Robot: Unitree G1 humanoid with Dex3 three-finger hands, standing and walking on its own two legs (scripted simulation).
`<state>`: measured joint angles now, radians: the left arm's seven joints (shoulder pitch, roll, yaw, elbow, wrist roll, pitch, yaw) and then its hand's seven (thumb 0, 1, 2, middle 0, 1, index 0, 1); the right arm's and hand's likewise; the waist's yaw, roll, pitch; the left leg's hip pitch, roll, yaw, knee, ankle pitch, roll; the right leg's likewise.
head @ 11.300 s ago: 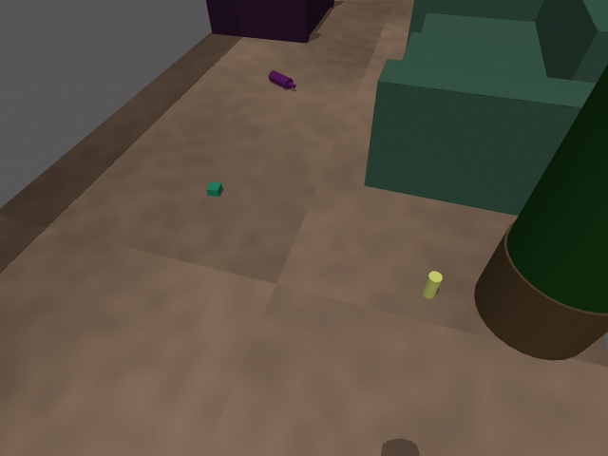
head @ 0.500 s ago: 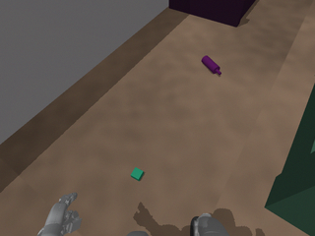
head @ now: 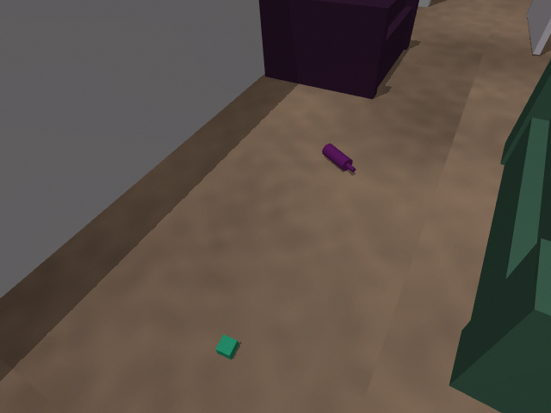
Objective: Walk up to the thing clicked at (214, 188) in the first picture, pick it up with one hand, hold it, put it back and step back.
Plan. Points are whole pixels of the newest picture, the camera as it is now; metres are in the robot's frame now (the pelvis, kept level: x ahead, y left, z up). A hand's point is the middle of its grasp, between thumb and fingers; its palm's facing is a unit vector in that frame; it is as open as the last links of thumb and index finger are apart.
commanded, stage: walk up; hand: left
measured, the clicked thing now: (227, 346) +0.50 +0.24 -0.74
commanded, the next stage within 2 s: stand in 1.66 s
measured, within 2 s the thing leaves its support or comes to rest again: neither
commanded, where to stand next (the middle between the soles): +0.10 +0.02 m, yaw -2 degrees
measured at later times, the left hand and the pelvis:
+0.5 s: hand out of the picture +0.13 +0.26 -0.16, palm faces -0.04 -0.94 -0.35, open 7.4 cm; pelvis +0.01 +0.01 +0.00, yaw -1 degrees
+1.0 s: hand out of the picture +0.02 +0.30 -0.14, palm faces +0.01 -0.89 -0.45, open 7.4 cm; pelvis -0.05 +0.02 -0.01, yaw +1 degrees
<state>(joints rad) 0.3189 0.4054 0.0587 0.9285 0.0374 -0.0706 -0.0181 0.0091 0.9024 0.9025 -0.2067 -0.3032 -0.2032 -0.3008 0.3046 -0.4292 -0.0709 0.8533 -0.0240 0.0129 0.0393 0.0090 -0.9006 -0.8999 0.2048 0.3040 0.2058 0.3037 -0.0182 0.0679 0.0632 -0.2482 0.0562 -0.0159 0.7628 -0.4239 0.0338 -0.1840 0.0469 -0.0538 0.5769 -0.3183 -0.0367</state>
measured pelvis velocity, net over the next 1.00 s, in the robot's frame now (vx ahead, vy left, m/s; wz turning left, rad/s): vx -0.05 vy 0.02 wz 0.01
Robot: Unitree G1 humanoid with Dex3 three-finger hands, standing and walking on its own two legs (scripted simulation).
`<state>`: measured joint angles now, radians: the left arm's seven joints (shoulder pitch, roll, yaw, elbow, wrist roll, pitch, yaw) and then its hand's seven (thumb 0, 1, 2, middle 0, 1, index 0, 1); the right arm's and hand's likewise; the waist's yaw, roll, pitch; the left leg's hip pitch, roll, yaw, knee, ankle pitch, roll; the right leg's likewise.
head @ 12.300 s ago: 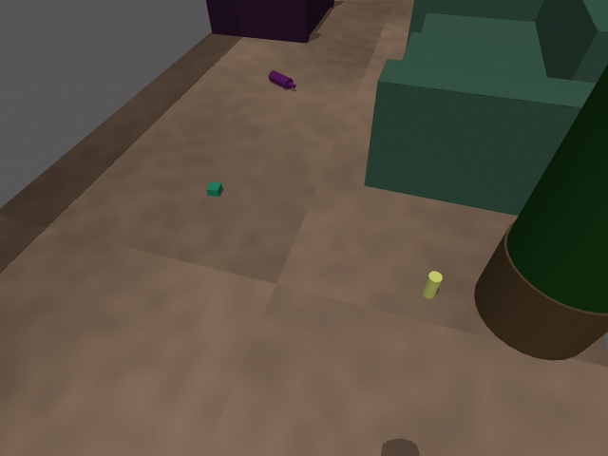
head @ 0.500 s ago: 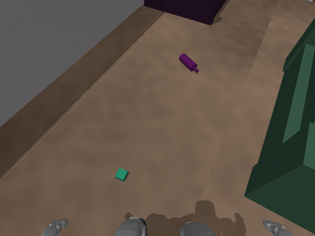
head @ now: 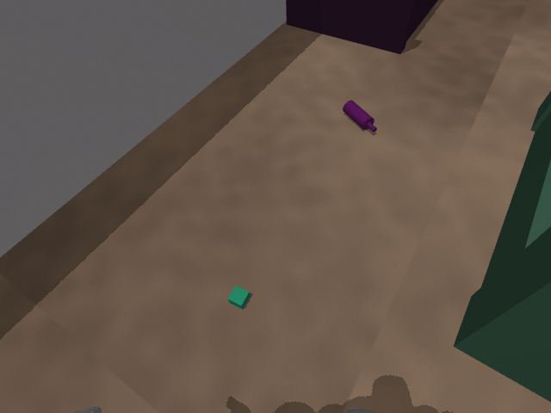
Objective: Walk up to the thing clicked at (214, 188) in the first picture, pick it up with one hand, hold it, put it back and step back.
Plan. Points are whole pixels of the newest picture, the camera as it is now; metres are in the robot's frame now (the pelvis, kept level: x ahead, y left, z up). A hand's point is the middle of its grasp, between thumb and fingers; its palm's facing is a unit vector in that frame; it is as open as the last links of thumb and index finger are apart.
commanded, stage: walk up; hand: left
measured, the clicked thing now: (239, 297) +0.55 +0.22 -0.73
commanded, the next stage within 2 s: stand in 0.66 s
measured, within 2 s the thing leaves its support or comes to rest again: neither
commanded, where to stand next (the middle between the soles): +0.14 +0.01 m, yaw -3 degrees
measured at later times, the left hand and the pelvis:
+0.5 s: hand out of the picture +0.07 +0.25 -0.13, palm faces +0.00 -0.94 -0.35, open 7.4 cm; pelvis -0.01 +0.00 +0.02, yaw +0 degrees
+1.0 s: hand out of the picture +0.09 +0.25 -0.12, palm faces -0.03 -0.94 -0.34, open 7.4 cm; pelvis +0.00 +0.00 +0.03, yaw +0 degrees
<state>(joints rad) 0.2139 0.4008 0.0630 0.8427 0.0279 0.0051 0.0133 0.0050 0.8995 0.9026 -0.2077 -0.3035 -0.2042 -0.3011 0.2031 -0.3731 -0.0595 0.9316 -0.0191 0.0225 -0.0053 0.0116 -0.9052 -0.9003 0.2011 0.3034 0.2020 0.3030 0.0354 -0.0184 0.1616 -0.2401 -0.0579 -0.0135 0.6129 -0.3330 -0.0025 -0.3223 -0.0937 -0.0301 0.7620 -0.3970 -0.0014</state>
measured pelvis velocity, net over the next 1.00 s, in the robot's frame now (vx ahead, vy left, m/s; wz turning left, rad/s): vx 0.00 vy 0.00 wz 0.00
